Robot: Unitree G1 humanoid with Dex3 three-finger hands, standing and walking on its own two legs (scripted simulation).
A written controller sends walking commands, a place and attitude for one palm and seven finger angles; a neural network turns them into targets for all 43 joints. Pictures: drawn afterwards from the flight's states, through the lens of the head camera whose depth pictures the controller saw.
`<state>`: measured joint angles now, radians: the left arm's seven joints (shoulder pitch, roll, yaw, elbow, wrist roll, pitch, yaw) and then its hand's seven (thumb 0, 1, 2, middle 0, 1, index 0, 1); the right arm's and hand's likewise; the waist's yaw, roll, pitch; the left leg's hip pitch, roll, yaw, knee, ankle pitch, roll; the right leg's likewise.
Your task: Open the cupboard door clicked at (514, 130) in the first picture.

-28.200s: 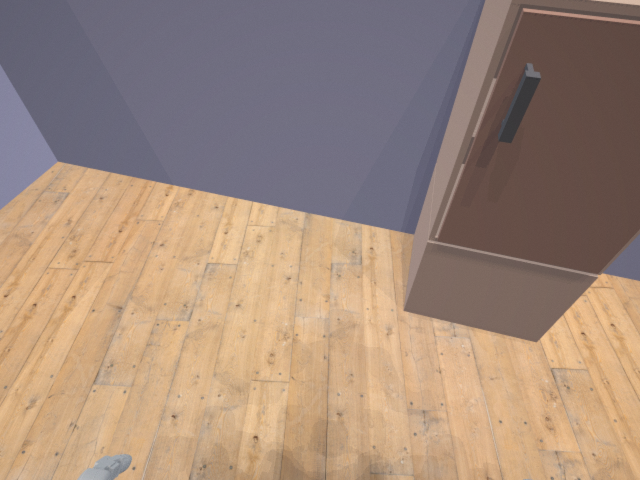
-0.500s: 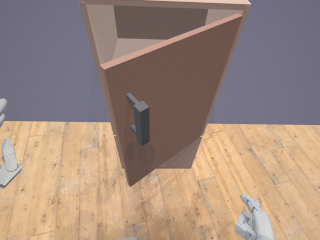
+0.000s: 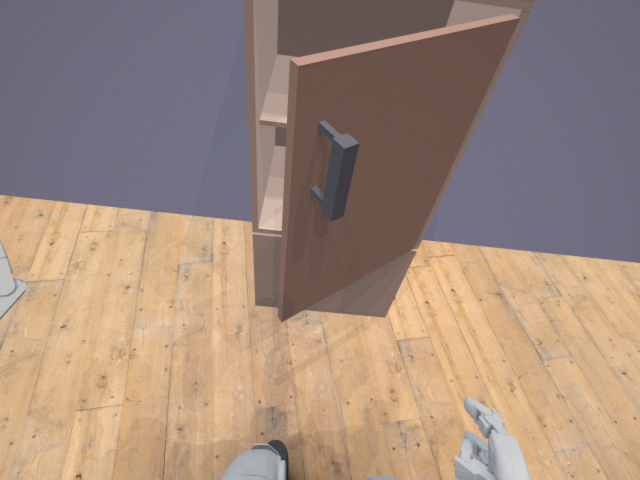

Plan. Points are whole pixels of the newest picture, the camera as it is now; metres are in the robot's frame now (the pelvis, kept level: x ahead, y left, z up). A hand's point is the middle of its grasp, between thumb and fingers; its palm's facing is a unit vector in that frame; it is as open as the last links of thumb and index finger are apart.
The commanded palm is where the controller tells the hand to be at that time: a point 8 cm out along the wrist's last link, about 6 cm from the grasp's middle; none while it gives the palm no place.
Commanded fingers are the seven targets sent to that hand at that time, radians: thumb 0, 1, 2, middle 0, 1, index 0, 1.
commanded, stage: stop stepping back and stand still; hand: left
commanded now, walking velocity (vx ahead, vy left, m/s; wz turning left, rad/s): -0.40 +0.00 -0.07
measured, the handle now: (329, 171) +0.49 +0.03 +0.12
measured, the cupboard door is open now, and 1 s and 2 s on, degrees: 38 38 38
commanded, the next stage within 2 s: let the arm hang, fingers relaxed in 1.34 s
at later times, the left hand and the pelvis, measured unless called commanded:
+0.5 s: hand out of the picture +0.07 +0.27 +0.19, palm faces +0.26 -0.88 -0.39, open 7.4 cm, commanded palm +0.02 +0.33 +0.20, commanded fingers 0.00 0.90 0.90 -0.20 -0.30 -0.20 -0.30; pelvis -0.15 +0.04 +0.03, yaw -5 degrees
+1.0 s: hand out of the picture -0.01 +0.31 +0.19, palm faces +0.41 -0.82 -0.40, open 7.4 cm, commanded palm -0.07 +0.36 +0.20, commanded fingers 0.00 0.90 0.90 -0.20 -0.30 -0.20 -0.30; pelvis -0.22 +0.07 +0.01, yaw -3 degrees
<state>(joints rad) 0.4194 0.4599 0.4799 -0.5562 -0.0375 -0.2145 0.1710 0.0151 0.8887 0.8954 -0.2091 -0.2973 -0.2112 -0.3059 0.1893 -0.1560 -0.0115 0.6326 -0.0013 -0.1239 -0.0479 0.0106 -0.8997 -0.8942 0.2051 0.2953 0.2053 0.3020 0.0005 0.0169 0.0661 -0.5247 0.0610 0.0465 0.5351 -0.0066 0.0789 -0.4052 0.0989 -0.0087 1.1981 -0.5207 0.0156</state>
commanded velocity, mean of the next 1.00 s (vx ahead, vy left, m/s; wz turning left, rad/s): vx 0.22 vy -0.03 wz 0.00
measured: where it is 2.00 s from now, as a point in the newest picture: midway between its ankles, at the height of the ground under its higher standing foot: outside the picture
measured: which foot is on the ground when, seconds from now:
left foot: down 0.00-0.10, up 0.12-0.26, down 0.28-0.64, up 0.66-0.94, down 0.96-1.00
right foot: up 0.00-0.10, down 0.12-0.30, up 0.32-0.66, down 0.68-1.00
